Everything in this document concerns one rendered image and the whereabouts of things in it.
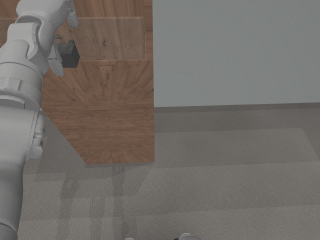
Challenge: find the cabinet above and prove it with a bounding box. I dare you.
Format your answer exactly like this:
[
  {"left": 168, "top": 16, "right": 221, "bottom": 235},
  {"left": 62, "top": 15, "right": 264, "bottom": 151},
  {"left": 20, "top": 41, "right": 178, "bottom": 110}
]
[{"left": 0, "top": 0, "right": 155, "bottom": 165}]

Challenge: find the robot left forearm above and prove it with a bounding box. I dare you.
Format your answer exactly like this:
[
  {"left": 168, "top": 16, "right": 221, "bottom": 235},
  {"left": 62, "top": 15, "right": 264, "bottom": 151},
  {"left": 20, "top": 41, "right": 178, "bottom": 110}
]
[{"left": 0, "top": 13, "right": 56, "bottom": 113}]

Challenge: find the left robot upper arm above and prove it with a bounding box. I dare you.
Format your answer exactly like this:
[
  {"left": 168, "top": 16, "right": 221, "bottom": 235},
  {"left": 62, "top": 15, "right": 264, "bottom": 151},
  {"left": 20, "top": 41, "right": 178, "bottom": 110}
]
[{"left": 0, "top": 105, "right": 46, "bottom": 240}]

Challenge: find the left robot hand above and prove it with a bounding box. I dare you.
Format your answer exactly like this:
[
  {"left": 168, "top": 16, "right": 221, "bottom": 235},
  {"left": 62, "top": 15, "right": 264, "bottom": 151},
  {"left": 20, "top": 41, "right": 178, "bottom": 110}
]
[{"left": 16, "top": 0, "right": 79, "bottom": 77}]

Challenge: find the handle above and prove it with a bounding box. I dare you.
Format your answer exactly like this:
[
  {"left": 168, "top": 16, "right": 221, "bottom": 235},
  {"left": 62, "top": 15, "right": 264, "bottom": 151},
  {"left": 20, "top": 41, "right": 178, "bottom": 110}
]
[{"left": 56, "top": 40, "right": 80, "bottom": 68}]

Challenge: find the drawer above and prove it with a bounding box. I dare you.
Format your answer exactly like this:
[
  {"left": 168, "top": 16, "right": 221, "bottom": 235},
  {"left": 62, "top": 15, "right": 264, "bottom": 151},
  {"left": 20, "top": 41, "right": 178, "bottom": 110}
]
[{"left": 0, "top": 16, "right": 145, "bottom": 61}]

